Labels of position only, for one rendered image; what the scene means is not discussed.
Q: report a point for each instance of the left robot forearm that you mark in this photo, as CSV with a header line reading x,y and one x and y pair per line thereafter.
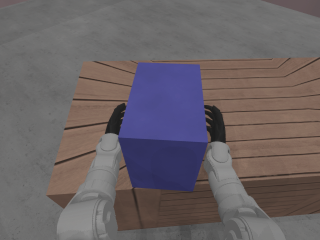
x,y
102,175

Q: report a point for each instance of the right robot hand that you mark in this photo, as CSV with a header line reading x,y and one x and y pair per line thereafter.
x,y
217,130

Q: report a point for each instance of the pedestal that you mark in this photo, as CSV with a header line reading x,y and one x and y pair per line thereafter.
x,y
271,113

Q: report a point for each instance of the robot right upper arm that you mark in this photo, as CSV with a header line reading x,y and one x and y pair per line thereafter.
x,y
252,228

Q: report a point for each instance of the left robot hand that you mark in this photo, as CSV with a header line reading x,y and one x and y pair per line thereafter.
x,y
115,121

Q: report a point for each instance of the right robot forearm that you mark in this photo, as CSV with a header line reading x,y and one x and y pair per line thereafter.
x,y
227,189

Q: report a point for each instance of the carton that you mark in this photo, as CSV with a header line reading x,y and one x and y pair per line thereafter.
x,y
163,135

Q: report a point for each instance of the robot left upper arm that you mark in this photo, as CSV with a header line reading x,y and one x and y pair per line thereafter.
x,y
88,220

